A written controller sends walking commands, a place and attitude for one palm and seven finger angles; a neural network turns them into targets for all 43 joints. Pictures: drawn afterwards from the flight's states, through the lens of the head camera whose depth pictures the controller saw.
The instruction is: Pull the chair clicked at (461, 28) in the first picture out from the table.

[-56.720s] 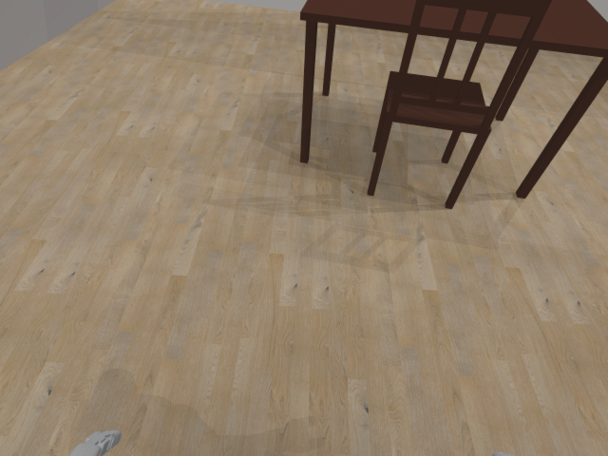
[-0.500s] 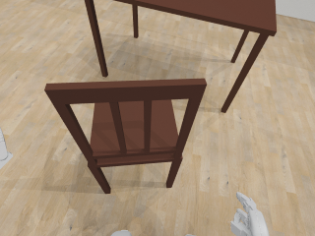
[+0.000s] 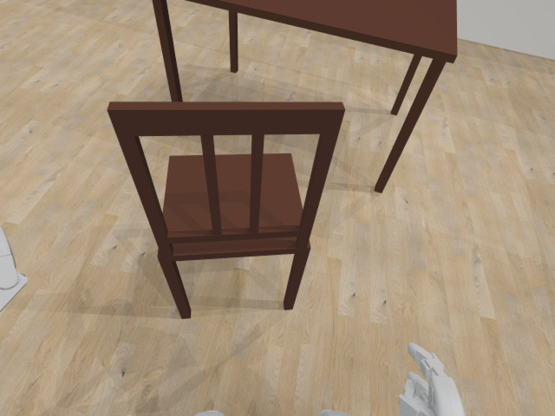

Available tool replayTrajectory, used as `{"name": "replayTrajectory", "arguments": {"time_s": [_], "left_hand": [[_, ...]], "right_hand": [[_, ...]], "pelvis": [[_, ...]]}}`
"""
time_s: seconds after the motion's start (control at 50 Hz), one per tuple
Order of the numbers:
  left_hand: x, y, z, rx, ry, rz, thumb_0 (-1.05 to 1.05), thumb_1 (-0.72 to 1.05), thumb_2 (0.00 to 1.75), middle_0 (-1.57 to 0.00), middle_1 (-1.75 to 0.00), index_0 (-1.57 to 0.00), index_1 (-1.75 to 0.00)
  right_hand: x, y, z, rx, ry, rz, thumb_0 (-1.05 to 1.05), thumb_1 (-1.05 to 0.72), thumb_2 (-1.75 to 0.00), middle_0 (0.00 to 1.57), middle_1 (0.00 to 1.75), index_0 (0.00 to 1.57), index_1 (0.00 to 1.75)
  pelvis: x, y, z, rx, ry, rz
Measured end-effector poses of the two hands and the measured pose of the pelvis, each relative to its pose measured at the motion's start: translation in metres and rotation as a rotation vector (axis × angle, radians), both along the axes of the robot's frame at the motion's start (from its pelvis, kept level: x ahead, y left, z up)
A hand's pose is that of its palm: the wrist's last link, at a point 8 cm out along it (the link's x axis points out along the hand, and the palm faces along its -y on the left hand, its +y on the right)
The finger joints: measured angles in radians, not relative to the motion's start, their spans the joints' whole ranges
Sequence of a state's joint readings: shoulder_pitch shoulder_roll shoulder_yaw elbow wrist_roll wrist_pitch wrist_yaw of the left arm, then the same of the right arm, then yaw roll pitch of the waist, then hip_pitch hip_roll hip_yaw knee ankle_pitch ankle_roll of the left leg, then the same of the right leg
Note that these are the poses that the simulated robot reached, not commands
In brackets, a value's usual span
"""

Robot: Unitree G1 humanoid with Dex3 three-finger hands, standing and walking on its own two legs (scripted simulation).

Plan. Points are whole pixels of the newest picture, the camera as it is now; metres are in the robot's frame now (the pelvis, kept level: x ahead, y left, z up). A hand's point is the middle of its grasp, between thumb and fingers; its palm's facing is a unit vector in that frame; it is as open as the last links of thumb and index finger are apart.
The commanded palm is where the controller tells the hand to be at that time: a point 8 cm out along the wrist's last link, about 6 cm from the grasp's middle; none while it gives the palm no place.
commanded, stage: stop stepping back and stand still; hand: left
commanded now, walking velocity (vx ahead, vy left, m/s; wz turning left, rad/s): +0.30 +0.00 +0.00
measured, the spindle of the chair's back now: (212, 190) +0.55 +0.17 -0.08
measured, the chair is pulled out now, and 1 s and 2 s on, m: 0.69 0.69 0.69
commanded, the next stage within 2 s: let the arm hang, fingers relaxed in 0.62 s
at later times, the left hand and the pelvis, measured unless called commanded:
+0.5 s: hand (13, 346) +0.15 +0.24 +0.18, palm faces +0.40 -0.76 -0.52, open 7.4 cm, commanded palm +0.08 +0.28 +0.18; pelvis -0.06 -0.02 +0.00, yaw +0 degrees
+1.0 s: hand out of the picture +0.05 +0.14 -0.15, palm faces +0.07 -0.99 -0.12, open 7.1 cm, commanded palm none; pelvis -0.04 -0.01 +0.00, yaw +2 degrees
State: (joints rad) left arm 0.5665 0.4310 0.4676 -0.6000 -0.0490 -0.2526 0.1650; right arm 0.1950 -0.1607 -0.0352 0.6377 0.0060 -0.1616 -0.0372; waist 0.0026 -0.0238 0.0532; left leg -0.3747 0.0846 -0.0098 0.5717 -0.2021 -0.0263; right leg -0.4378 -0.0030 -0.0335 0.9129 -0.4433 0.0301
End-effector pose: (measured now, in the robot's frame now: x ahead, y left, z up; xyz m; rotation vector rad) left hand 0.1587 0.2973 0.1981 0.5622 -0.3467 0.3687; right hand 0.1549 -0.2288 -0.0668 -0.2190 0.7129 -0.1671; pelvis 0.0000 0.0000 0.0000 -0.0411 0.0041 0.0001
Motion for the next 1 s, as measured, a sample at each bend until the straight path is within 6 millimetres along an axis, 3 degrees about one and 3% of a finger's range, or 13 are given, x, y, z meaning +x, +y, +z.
{"name": "replayTrajectory", "arguments": {"time_s": [0.16,0.26,0.36,0.54,0.62,0.72,0.76,0.8,0.84,0.88,0.92,0.98,1.0], "left_hand": [[-0.034,-0.019,-0.001,0.051,0.047,0.007,0.01,0.88,0.9,-0.21,-0.3,-0.22,-0.3],[-0.045,-0.011,-0.011,-0.009,0.069,0.028,0.01,0.88,0.9,-0.21,-0.3,-0.22,-0.3],[-0.045,-0.006,-0.02,-0.035,0.048,0.024,0.01,0.88,0.9,-0.21,-0.3,-0.22,-0.3],[-0.056,-0.025,0.003,0.077,0.054,-0.008,0.01,0.89,0.9,-0.21,-0.3,-0.22,-0.3],[-0.057,-0.016,-0.004,0.033,0.083,0.036,0.01,0.88,0.9,-0.21,-0.3,-0.22,-0.3],[-0.043,-0.002,-0.023,-0.055,0.103,0.069,0.01,0.88,0.9,-0.21,-0.3,-0.22,-0.3],[-0.029,0.001,-0.05,-0.089,0.204,0.065,0.0,0.89,0.9,-0.2,-0.3,-0.21,-0.3],[-0.016,0.001,-0.105,-0.199,0.421,0.087,0.0,0.89,0.9,-0.2,-0.3,-0.21,-0.3],[-0.017,-0.01,-0.17,-0.315,0.672,0.107,0.0,0.9,0.9,-0.19,-0.3,-0.2,-0.3],[-0.034,-0.033,-0.23,-0.401,0.905,0.102,0.0,0.9,0.9,-0.19,-0.3,-0.2,-0.3],[-0.064,-0.062,-0.278,-0.486,1.12,0.085,0.0,0.91,0.9,-0.19,-0.3,-0.2,-0.3],[-0.118,-0.103,-0.322,-0.616,1.367,0.065,0.0,0.91,0.9,-0.19,-0.3,-0.2,-0.3],[-0.126,-0.104,-0.327,-0.676,1.355,0.111,-0.02,0.95,0.9,-0.2,-0.3,-0.21,-0.3]], "right_hand": [[-0.054,-0.018,-0.027,0.054,0.04,-0.024,0.01,-0.9,-0.9,0.21,0.3,0.21,0.3],[-0.092,-0.034,-0.021,0.016,0.091,-0.095,0.01,-0.9,-0.9,0.21,0.3,0.21,0.3],[-0.112,-0.041,-0.016,-0.037,0.089,-0.128,0.01,-0.9,-0.9,0.2,0.3,0.2,0.3],[-0.103,-0.032,-0.023,0.035,0.075,-0.067,0.01,-0.9,-0.9,0.2,0.3,0.2,0.3],[-0.092,-0.031,-0.021,0.042,0.09,-0.068,0.01,-0.9,-0.9,0.2,0.3,0.21,0.3],[-0.072,-0.028,-0.013,0.003,0.066,-0.056,0.01,-0.9,-0.9,0.2,0.3,0.21,0.3],[-0.064,-0.025,-0.015,0.009,0.072,-0.015,0.01,-0.9,-0.9,0.2,0.3,0.2,0.3],[-0.058,-0.022,-0.024,0.02,0.112,0.014,0.01,-0.9,-0.9,0.2,0.3,0.2,0.3],[-0.057,-0.018,-0.033,0.033,0.15,0.033,0.01,-0.9,-0.9,0.2,0.3,0.2,0.3],[-0.059,-0.013,-0.043,0.049,0.187,0.046,0.01,-0.9,-0.9,0.2,0.3,0.2,0.3],[-0.067,-0.01,-0.048,0.064,0.234,0.039,0.01,-0.91,-0.9,0.2,0.3,0.2,0.3],[-0.088,-0.006,-0.049,0.067,0.325,0.02,0.01,-0.91,-0.9,0.2,0.3,0.2,0.3],[-0.097,-0.006,-0.05,0.06,0.362,0.021,0.01,-0.91,-0.9,0.2,0.3,0.2,0.3]], "pelvis": [[-0.035,-0.014,-0.008,-0.008,-0.038,0.006],[-0.041,-0.011,-0.002,0.024,-0.025,-0.018],[-0.053,-0.008,-0.005,0.039,-0.04,-0.014],[-0.057,-0.019,-0.001,0.004,-0.019,0.007],[-0.049,-0.017,0.003,0.021,-0.012,-0.015],[-0.041,-0.009,0.003,0.028,-0.025,-0.011],[-0.041,-0.005,0.002,0.03,-0.002,-0.002],[-0.042,-0.003,0.001,0.039,0.015,0.012],[-0.044,-0.002,-0.001,0.051,0.025,0.022],[-0.045,-0.006,-0.006,0.07,0.022,0.023],[-0.045,-0.008,-0.005,0.058,0.008,0.025],[-0.042,-0.011,-0.002,0.051,-0.003,0.035],[-0.042,-0.013,-0.001,0.047,-0.005,0.042]]}}
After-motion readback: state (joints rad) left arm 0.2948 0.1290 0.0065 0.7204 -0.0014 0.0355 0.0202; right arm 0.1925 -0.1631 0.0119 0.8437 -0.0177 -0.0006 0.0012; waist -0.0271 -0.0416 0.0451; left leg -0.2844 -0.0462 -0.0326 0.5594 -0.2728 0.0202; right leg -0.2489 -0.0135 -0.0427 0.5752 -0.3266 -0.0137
